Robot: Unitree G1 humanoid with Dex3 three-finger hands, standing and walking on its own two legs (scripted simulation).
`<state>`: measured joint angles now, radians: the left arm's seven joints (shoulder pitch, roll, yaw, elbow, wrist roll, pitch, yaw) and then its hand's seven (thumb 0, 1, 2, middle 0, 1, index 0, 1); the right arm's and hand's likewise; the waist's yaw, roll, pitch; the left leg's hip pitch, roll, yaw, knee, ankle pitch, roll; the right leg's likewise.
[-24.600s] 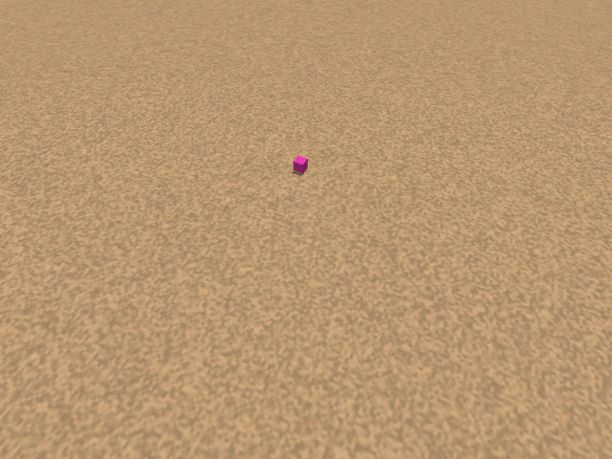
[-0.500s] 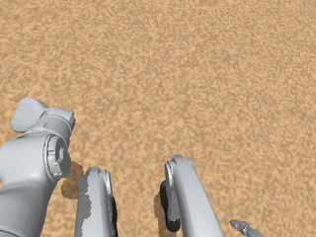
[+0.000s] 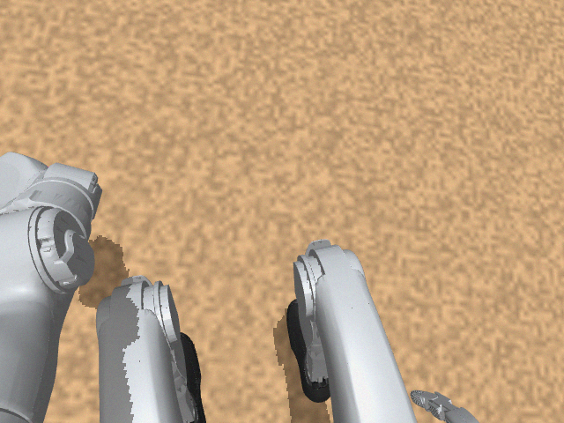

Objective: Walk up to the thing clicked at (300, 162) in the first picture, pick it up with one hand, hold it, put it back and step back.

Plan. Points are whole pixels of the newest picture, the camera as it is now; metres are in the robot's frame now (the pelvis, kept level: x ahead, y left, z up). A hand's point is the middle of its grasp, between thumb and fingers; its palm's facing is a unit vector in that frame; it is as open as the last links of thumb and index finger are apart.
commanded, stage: crouch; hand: left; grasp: from above
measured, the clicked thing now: (57, 194) +0.47 +0.26 -0.18
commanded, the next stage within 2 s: lower in 0.42 s
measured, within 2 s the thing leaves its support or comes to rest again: rests again in 1.52 s
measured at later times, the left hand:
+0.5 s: hand (67, 199) +0.47 +0.26 -0.21, palm faces -0.09 -0.44 -0.89, open 7.9 cm
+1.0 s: hand (85, 206) +0.47 +0.25 -0.26, palm faces -0.10 -0.45 -0.89, open 7.9 cm
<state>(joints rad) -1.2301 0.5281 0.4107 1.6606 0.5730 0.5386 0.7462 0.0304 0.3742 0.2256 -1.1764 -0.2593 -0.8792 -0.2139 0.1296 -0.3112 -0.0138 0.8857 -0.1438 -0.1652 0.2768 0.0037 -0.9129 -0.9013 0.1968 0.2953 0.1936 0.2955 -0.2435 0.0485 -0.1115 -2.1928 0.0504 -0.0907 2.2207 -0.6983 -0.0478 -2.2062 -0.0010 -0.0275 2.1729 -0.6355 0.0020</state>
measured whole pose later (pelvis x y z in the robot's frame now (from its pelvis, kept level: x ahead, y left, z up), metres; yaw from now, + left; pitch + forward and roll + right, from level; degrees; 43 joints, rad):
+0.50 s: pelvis +0.00 +0.01 -0.04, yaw -2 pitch +35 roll -5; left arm -1.30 0.67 0.48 1.70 0.61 0.52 0.76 0.03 0.38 0.21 -1.18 -0.27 -0.88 -0.22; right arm 0.13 -0.34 0.02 0.91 -0.19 -0.21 0.36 0.00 -0.92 -0.90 0.20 0.30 0.19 0.30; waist -0.29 0.04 0.05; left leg -2.29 0.03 -0.14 2.38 -0.70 -0.04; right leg -2.27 0.00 -0.06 2.29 -0.63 0.02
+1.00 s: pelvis -0.01 +0.01 -0.05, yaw -5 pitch +32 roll -9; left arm -1.34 0.79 0.47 1.78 0.59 0.47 0.82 0.02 0.38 0.22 -1.17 -0.29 -0.86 -0.23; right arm 0.10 -0.37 0.14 0.87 -0.24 -0.24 0.44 0.00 -0.92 -0.90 0.19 0.30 0.19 0.30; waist -0.36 -0.02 0.17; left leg -2.30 0.03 -0.20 2.43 -0.69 -0.04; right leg -2.25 0.00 -0.11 2.30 -0.61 0.02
